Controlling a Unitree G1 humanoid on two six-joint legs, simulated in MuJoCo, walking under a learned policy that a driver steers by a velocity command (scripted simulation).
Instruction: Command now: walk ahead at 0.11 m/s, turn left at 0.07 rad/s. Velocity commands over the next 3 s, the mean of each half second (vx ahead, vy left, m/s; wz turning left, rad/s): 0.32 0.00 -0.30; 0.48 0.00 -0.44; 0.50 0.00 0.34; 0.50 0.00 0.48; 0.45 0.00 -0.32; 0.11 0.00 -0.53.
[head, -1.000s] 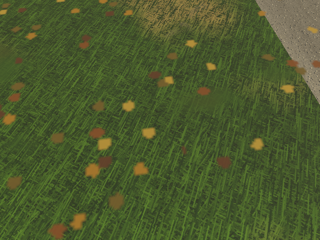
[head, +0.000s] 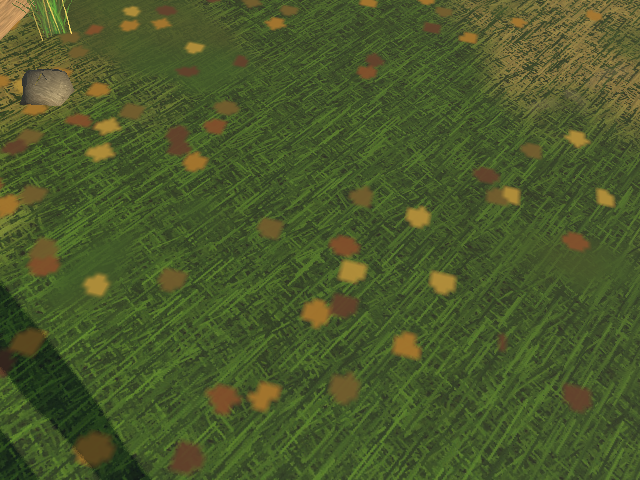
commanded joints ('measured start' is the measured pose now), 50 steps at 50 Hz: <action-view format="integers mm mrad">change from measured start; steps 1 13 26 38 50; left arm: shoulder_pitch -18 -4 220 258 99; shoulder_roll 29 46 127 145 17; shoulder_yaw -10 -20 0 25 -35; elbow -54 -73 -76 -32 -122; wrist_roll -9 -31 -12 -24 4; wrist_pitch -14 -75 -91 -63 -92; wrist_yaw -17 -57 -29 0 -30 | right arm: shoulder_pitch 23 32 -104 -117 55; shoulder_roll -136 -200 -124 -173 -136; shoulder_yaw -34 -66 -37 -62 -46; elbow -33 40 -20 -18 103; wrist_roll -3 27 -7 19 23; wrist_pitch -18 -68 -136 -145 -127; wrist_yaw -6 23 55 46 37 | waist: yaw -43 -46 27 -30 4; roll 207 122 -39 -104 115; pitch -132 -8 -2 -69 -25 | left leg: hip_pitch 130 168 -491 -5 119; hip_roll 223 315 94 19 271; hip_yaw -203 -168 28 28 -228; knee -211 -300 458 -1 -303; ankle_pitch -133 -234 24 173 185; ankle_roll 149 155 -100 -34 207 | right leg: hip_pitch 51 68 505 454 -115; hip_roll -23 -38 -167 -125 -84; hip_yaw -21 -54 301 295 46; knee -168 -405 -833 -571 -39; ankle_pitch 37 -1 307 602 9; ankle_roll -3 -142 -344 -215 -83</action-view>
